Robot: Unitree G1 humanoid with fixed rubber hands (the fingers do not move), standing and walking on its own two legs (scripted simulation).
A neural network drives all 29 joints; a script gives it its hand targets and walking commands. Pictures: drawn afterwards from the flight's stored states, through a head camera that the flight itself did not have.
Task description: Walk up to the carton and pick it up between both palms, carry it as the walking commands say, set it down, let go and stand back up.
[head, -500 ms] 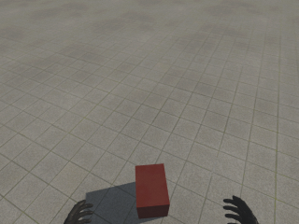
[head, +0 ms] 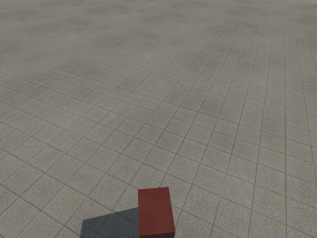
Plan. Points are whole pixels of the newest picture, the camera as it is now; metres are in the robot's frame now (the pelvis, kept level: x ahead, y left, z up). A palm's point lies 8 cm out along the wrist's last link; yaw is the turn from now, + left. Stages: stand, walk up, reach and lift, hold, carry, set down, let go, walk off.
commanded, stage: stand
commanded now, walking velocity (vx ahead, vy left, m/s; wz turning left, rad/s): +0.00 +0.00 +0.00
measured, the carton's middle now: (155, 217) +0.45 +0.03 -0.66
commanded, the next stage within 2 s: none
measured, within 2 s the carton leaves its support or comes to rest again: neither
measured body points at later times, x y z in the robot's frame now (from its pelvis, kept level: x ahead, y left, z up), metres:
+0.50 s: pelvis -0.02 -0.01 +0.01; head -0.05 +0.00 +0.46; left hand +0.06 +0.29 -0.12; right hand +0.06 -0.30 -0.11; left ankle -0.01 +0.10 -0.74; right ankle -0.04 -0.13 -0.74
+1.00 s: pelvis -0.04 -0.01 +0.01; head -0.05 +0.00 +0.46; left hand +0.02 +0.30 -0.12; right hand +0.03 -0.31 -0.12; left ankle -0.01 +0.10 -0.74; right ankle -0.04 -0.13 -0.74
